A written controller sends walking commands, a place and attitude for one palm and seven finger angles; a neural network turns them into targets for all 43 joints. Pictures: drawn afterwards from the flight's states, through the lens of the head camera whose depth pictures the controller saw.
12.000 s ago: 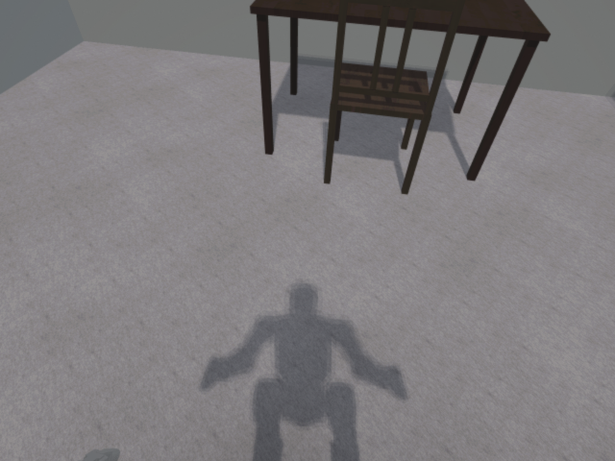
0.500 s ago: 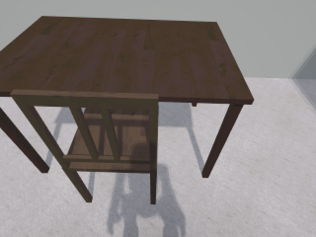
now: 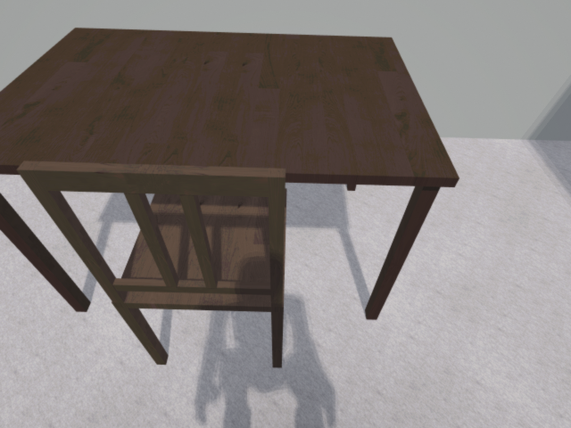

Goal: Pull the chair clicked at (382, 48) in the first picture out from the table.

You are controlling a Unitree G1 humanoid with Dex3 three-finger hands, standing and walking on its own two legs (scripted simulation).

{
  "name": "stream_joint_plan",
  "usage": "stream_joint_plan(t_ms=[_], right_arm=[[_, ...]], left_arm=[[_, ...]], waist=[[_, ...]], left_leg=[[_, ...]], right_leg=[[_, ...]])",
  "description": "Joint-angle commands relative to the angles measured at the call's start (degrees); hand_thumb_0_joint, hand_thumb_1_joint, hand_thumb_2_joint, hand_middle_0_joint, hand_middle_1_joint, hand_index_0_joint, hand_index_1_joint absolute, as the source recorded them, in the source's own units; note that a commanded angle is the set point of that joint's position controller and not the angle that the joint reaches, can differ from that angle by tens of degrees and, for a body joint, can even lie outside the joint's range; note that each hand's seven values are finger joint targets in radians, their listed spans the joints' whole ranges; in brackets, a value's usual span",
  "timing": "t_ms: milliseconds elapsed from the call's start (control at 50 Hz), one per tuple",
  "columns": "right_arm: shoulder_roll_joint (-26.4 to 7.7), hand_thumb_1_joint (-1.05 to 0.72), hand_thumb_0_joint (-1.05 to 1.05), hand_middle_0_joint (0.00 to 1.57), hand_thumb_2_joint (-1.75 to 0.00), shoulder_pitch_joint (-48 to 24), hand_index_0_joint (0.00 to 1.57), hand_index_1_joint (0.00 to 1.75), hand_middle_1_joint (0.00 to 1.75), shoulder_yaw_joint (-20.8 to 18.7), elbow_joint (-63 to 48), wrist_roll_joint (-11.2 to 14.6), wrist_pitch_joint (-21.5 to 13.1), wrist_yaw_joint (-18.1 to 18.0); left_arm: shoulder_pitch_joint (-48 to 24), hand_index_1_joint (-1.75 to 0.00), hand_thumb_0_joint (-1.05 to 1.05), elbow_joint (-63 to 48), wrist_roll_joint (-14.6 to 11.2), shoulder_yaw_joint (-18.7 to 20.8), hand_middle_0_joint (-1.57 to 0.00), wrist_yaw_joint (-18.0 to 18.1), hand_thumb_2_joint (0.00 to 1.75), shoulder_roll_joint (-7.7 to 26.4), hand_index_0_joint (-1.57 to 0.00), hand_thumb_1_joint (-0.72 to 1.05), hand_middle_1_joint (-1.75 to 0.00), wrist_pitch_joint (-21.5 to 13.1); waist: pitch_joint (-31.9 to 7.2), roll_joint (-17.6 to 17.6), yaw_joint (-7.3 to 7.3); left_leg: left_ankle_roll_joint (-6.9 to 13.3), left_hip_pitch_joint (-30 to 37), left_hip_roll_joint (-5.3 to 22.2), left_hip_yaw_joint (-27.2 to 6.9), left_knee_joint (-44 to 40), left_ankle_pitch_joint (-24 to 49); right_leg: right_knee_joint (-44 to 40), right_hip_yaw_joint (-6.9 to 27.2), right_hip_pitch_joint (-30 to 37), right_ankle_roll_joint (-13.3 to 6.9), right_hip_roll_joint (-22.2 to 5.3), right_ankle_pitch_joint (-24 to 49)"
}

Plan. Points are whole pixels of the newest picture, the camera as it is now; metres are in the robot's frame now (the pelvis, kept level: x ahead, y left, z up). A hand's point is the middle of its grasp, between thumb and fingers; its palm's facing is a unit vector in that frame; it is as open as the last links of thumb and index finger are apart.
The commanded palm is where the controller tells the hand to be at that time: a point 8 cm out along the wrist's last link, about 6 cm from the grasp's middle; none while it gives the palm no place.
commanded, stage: look again from close up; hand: left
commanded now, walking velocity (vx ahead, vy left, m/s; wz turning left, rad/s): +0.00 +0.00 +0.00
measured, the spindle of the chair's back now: (156, 243) +0.46 +0.30 -0.09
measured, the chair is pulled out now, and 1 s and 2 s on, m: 0.00 0.00 0.00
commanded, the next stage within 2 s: raise the hand toward the chair's back in 1.50 s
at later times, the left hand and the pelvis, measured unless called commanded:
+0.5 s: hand out of the picture -0.03 +0.15 -0.18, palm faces +0.06 -0.99 -0.15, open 7.4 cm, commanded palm none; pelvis +0.00 -0.01 +0.00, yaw +0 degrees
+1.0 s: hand out of the picture -0.03 +0.14 -0.18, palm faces +0.06 -0.99 -0.16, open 7.4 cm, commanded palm none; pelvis +0.00 -0.01 +0.00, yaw +1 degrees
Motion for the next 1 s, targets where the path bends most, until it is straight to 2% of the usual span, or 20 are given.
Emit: stream_joint_plan(t_ms=[0,140,180,460,520,640,680,760,800,860,920,980], right_arm=[[-4.54,-0.90,0.00,0.20,-0.90,4.07,0.20,0.30,0.30,-0.53,-1.26,-0.10,-0.58,-0.31],[-4.39,-0.90,0.00,0.20,-0.90,4.17,0.20,0.30,0.30,-0.42,-1.14,-0.14,-0.75,-0.38],[-4.19,-0.90,0.00,0.20,-0.90,3.91,0.20,0.30,0.30,-0.47,-1.05,-0.06,-0.65,-0.42],[-4.34,-0.90,0.00,0.20,-0.90,4.05,0.20,0.30,0.30,-0.44,-1.11,-0.19,-0.54,-0.41],[-4.29,-0.90,0.00,0.20,-0.90,3.75,0.20,0.30,0.30,-0.51,-1.24,-0.17,-0.36,-0.39],[-4.36,-0.90,0.00,0.20,-0.90,4.04,0.20,0.30,0.30,-0.53,-1.18,-0.16,-0.55,-0.40],[-4.14,-0.90,0.00,0.20,-0.90,3.86,0.20,0.30,0.30,-0.53,-1.21,-0.10,-0.44,-0.47],[-4.27,-0.90,0.00,0.20,-0.90,3.90,0.20,0.30,0.30,-0.48,-1.04,-0.13,-0.57,-0.47],[-4.31,-0.90,0.00,0.20,-0.90,3.88,0.20,0.30,0.30,-0.50,-1.02,-0.15,-0.42,-0.50],[-4.34,-0.90,0.00,0.20,-0.90,3.92,0.20,0.30,0.30,-0.53,-0.98,-0.19,-0.43,-0.47],[-4.11,-0.90,0.00,0.20,-0.90,3.77,0.20,0.30,0.30,-0.54,-0.91,-0.17,-0.41,-0.47],[-4.01,-0.90,0.00,0.20,-0.90,3.88,0.20,0.30,0.30,-0.58,-1.00,-0.15,-0.25,-0.47]], left_arm=[[5.02,-0.30,0.00,-1.10,0.11,0.75,-0.20,0.54,0.90,4.77,-0.20,0.90,-0.30,-0.89],[5.09,-0.30,0.00,-1.00,0.08,0.90,-0.20,0.55,0.90,4.79,-0.20,0.90,-0.30,-0.98],[4.99,-0.30,0.00,-0.95,0.09,0.84,-0.20,0.53,0.90,4.86,-0.20,0.90,-0.30,-0.90],[4.98,-0.30,0.00,-1.01,0.04,0.97,-0.20,0.51,0.90,4.95,-0.20,0.90,-0.30,-1.04],[5.04,-0.30,0.00,-0.97,0.06,0.88,-0.20,0.48,0.90,4.85,-0.20,0.90,-0.30,-0.93],[5.34,-0.30,0.00,-0.94,0.04,0.98,-0.20,0.47,0.90,4.99,-0.20,0.90,-0.30,-1.20],[5.17,-0.30,0.00,-1.01,0.06,0.96,-0.20,0.45,0.90,4.93,-0.20,0.90,-0.30,-1.09],[5.41,-0.30,0.00,-0.79,0.06,1.01,-0.20,0.49,0.90,5.02,-0.20,0.90,-0.30,-1.22],[5.21,-0.30,0.00,-0.77,0.06,0.92,-0.20,0.49,0.90,5.00,-0.20,0.90,-0.30,-1.17],[5.34,-0.30,0.00,-0.81,0.03,0.98,-0.20,0.50,0.90,5.10,-0.20,0.90,-0.30,-1.21],[5.41,-0.30,0.00,-0.88,0.06,1.01,-0.20,0.51,0.90,5.18,-0.20,0.90,-0.30,-1.24],[5.38,-0.30,0.00,-0.94,0.12,1.05,-0.20,0.47,0.90,5.08,-0.20,0.90,-0.30,-1.17]], waist=[[4.53,-0.01,0.01],[3.70,0.60,0.07],[5.09,0.12,0.17],[4.15,0.14,0.03],[5.47,0.71,0.00],[3.22,0.19,0.06],[4.59,0.43,0.00],[3.66,0.58,0.08],[4.76,-0.05,0.04],[3.95,-0.04,-0.02],[4.14,0.56,0.08],[5.05,-0.36,0.02]], left_leg=[[1.56,-2.12,3.77,-4.73,-5.05,4.26],[1.49,-1.59,3.94,-4.65,-4.92,6.18],[1.54,-1.98,4.02,-4.69,-5.31,5.35],[1.29,-1.49,3.71,-4.72,-4.81,5.64],[1.20,-1.83,3.56,-4.67,-5.02,4.19],[1.19,-0.92,3.76,-4.58,-4.60,6.02],[1.22,-1.42,3.89,-4.49,-4.93,5.33],[1.14,-0.98,3.82,-4.64,-4.61,6.50],[1.06,-1.49,3.76,-4.63,-4.77,5.82],[1.04,-0.94,3.73,-4.54,-4.61,6.18],[1.00,-1.10,3.60,-4.63,-4.62,6.10],[0.94,-1.45,3.69,-4.36,-4.89,4.94]], right_leg=[[-5.51,5.34,-2.62,-1.46,-4.62,4.31],[-4.99,5.05,-1.75,-1.56,-4.70,6.60],[-5.31,4.85,-2.35,-1.51,-4.53,5.67],[-5.70,5.11,-2.14,-1.67,-4.67,5.41],[-6.22,5.32,-3.38,-1.64,-4.60,3.55],[-5.89,5.09,-1.78,-1.61,-4.74,6.17],[-6.21,5.08,-2.32,-1.63,-4.44,5.46],[-5.87,5.12,-1.68,-1.66,-4.72,7.01],[-6.11,5.21,-2.20,-1.67,-4.57,6.28],[-6.13,5.23,-1.97,-1.67,-4.68,6.49],[-6.40,5.36,-1.86,-1.67,-4.73,6.40],[-6.92,5.01,-2.29,-1.57,-4.51,4.92]])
